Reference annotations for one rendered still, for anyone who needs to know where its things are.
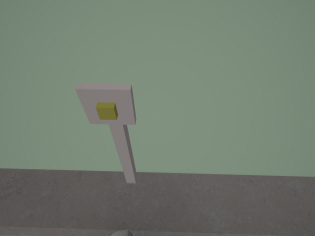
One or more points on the button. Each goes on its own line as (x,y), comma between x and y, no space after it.
(106,110)

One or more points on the panel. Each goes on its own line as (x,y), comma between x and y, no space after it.
(122,95)

